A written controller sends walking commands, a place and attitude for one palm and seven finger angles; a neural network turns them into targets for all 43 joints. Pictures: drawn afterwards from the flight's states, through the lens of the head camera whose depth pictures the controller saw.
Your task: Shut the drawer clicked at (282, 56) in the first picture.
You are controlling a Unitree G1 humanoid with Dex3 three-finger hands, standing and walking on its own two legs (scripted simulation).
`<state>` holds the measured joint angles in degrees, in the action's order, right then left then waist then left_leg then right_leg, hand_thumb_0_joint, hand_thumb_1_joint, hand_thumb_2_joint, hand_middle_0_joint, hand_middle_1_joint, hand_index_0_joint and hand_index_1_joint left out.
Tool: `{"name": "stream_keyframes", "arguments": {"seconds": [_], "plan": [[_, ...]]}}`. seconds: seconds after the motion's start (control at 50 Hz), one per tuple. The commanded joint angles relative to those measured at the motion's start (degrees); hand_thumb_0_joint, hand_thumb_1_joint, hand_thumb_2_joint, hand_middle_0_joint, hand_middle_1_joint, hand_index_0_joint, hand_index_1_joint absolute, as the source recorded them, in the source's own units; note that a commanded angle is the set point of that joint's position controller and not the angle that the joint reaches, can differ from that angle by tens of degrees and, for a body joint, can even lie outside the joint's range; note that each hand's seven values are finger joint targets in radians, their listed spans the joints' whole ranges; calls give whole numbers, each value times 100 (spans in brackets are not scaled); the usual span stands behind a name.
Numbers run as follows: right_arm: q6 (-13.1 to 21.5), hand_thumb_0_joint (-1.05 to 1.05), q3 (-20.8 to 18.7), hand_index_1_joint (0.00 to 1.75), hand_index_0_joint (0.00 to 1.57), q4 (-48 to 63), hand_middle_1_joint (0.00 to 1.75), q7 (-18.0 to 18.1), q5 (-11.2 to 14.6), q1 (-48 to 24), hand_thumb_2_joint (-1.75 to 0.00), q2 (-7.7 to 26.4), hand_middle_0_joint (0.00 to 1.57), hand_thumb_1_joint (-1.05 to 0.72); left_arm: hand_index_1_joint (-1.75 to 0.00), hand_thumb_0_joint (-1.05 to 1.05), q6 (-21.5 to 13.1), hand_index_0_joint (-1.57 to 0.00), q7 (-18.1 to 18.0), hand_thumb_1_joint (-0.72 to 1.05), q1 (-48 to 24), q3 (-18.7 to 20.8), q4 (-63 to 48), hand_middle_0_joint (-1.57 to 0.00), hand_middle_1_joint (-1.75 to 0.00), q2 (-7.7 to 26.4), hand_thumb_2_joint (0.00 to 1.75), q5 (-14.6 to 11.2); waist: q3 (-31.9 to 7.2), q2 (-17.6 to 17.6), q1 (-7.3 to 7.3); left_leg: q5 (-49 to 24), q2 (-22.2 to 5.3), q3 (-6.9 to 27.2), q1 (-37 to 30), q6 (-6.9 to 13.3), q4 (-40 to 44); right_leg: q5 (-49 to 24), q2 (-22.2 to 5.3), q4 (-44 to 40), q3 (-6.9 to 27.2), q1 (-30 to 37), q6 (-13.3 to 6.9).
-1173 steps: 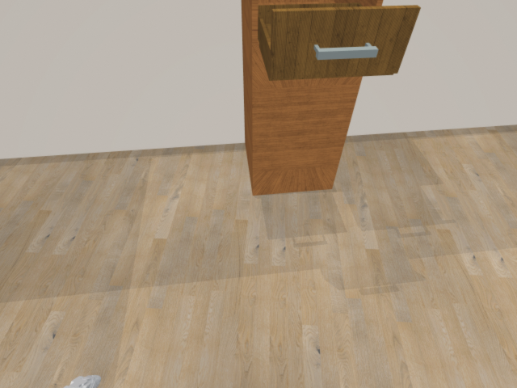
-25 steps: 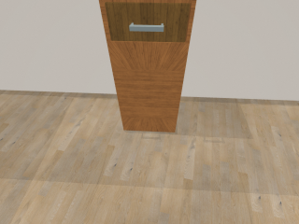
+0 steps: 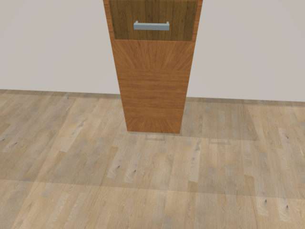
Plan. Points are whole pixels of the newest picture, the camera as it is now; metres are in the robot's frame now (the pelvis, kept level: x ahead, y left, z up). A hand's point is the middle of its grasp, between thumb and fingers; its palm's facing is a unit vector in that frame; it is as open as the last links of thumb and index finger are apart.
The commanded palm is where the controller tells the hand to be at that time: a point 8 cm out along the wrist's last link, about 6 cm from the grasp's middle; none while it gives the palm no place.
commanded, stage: look to check the result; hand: left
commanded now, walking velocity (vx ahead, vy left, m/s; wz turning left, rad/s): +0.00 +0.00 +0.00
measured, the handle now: (151, 24) +0.93 +0.05 +0.11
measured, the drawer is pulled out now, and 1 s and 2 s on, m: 0.00 0.00 0.00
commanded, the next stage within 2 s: stand and wait in 0.16 s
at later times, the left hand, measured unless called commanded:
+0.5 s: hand out of the picture -0.01 +0.15 -0.17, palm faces +0.06 -0.98 -0.18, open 7.4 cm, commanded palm none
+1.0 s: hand out of the picture +0.00 +0.15 -0.17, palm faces +0.06 -0.98 -0.19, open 7.4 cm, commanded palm none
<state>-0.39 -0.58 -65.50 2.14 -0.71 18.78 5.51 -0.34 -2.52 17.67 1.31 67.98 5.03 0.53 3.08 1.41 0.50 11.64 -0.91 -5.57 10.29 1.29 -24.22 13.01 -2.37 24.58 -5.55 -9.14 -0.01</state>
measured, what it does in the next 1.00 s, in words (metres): stands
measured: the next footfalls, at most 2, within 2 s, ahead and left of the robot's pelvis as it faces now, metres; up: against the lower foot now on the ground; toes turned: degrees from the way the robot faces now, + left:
none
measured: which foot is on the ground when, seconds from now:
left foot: down 0.00-1.00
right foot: down 0.00-1.00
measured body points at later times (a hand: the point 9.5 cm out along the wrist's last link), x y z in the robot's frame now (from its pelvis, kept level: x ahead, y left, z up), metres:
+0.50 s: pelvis +0.00 -0.01 +0.00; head +0.01 -0.02 +0.45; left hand -0.01 +0.20 -0.16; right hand -0.03 -0.21 -0.17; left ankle +0.02 +0.10 -0.74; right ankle +0.00 -0.12 -0.74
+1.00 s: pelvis +0.01 -0.01 +0.00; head +0.02 -0.02 +0.45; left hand -0.01 +0.20 -0.16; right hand -0.01 -0.22 -0.17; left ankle +0.02 +0.10 -0.74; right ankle +0.00 -0.12 -0.74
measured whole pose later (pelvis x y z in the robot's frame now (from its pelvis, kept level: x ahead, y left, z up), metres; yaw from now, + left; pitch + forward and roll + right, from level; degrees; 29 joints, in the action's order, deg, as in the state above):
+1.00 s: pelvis +0.01 -0.01 +0.00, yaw +0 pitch -3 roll +0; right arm -0.5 -0.6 -66.3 2.1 -0.7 16.7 7.3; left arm -0.7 -2.2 15.2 1.4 67.6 6.8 0.4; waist 3.7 1.5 0.6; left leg 11.3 -1.8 -4.7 8.8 0.1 -22.6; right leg 12.9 -1.3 22.5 -6.4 -7.2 -1.0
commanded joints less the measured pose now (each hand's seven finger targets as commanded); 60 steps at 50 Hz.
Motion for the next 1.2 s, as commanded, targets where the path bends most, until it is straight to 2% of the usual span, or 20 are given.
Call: {"name": "stream_keyframes", "arguments": {"seconds": [0.0, 0.08, 0.3, 0.36, 0.46, 0.52, 0.58, 0.68, 0.84, 0.98, 1.02, 1.18], "plan": [[58, 0, -76, 30, 20, 42, 30, 42, -24, 570, -90, 400, 20, -90, -30, 0, -55, -20, -7, 90, 413, 51, -90, -20, -30, 517, 90, 1, 356, -44, 35, -150, -527, 622, 79, 82, 616, -121, -393, -600, 433, -323, -211], [36, 0, -76, 30, 20, 34, 30, 33, -26, 529, -90, 418, 20, -90, -30, 0, -49, -20, -7, 90, 391, 41, -105, -20, -30, 530, 90, 2, 479, -121, 30, 19, -512, 612, 118, 68, 640, 23, -397, -652, 459, -398, -210], [58, 0, -77, 30, 20, 12, 30, 35, -25, 470, -90, 470, 20, -90, -30, 0, -77, -20, 0, 90, 301, 56, -126, -20, -30, 610, 90, -7, 278, -181, 22, -337, -524, 580, -18, 52, 581, -220, -427, -686, 474, -213, -220], [44, 0, -67, 30, 20, -14, 30, 29, -28, 475, -90, 457, 20, -90, -30, 0, -73, -20, -1, 90, 269, 56, -133, -20, -30, 631, 90, -10, 391, -118, 23, -245, -512, 570, 58, 35, 597, -124, -433, -725, 467, -228, -232], [42, 0, -68, 30, 20, -18, 30, 31, -30, 464, -90, 494, 20, -90, -30, 0, -73, -20, 4, 90, 249, 58, -138, -20, -30, 658, 90, -13, 350, -55, 29, -264, -507, 574, 27, 25, 586, -127, -437, -747, 474, -200, -237], [35, 0, -85, 30, 20, -1, 30, 33, -22, 437, -90, 540, 20, -90, -30, 0, -81, -20, 2, 90, 262, 65, -136, -20, -30, 685, 90, -7, 343, -152, 19, -287, -520, 575, -24, 23, 560, -103, -432, -777, 479, -240, -249], [40, 0, -72, 30, 20, -14, 30, 33, -29, 461, -90, 513, 20, -90, -30, 0, -72, -20, 11, 90, 191, 67, -143, -20, -30, 693, 90, -12, 402, -45, 29, -228, -514, 584, 62, 18, 609, -87, -434, -779, 474, -200, -242], [51, 0, -79, 30, 20, 0, 30, 42, -31, 425, -90, 564, 20, -90, -30, 0, -83, -20, 15, 90, 180, 75, -138, -20, -30, 699, 90, -11, 281, -70, 33, -324, -525, 596, -11, 20, 587, -166, -431, -771, 486, -138, -248], [49, 0, -86, 30, 20, 1, 30, 40, -23, 340, -90, 608, 20, -90, -30, 0, -91, -20, 15, 90, 153, 75, -142, -20, -30, 750, 90, -11, 270, -146, 29, -414, -547, 602, -66, 19, 562, -227, -452, -800, 468, -127, -252], [43, 0, -86, 30, 20, 3, 30, 38, -29, 249, -90, 652, 20, -90, -30, 0, -84, -20, 27, 90, 88, 78, -155, -20, -30, 799, 90, -9, 364, -45, 28, -283, -541, 601, -29, 1, 617, -127, -448, -846, 488, -168, -247], [44, 0, -97, 30, 20, 19, 30, 35, -21, 231, -90, 719, 20, -90, -30, 0, -95, -20, 27, 90, 93, 81, -158, -20, -30, 834, 90, -2, 322, -135, 23, -333, -561, 600, -89, 6, 610, -159, -439, -844, 493, -189, -251], [67, 0, -91, 30, 20, 19, 30, 34, -25, 132, -90, 768, 20, -90, -30, 0, -111, -20, 40, 90, -7, 92, -184, -20, -30, 907, 90, -7, 230, -102, 21, -516, -576, 598, -116, 0, 617, -391, -465, -845, 500, -45, -247]]}}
